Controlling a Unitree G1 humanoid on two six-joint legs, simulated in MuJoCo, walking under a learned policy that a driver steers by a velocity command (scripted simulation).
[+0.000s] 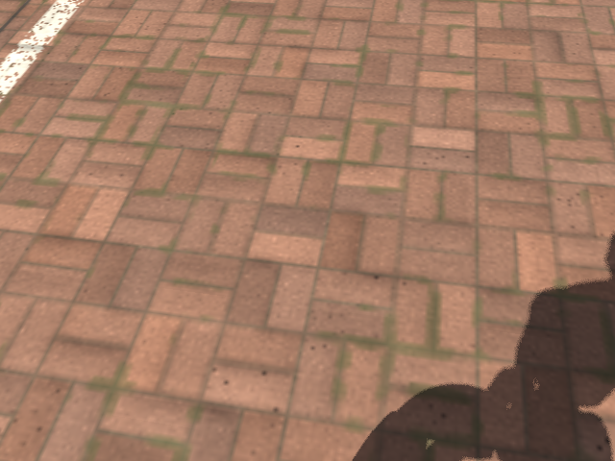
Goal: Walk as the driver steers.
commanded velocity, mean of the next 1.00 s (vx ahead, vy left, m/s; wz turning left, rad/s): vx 0.49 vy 0.00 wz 0.00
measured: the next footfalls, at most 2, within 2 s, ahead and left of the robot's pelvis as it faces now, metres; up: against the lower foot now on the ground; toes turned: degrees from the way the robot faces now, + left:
left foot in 0.16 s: +0.29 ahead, +0.13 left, +0.00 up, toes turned +1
right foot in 0.70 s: +0.60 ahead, -0.11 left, +0.00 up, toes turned -3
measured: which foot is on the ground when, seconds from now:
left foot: up 0.00-0.14, down 0.16-0.72, up 0.74-1.00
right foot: down 0.00-0.18, up 0.20-0.68, down 0.70-1.00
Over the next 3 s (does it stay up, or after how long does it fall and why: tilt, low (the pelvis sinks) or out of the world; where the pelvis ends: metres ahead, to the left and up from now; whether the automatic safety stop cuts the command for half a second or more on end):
stays up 1.34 0.00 0.00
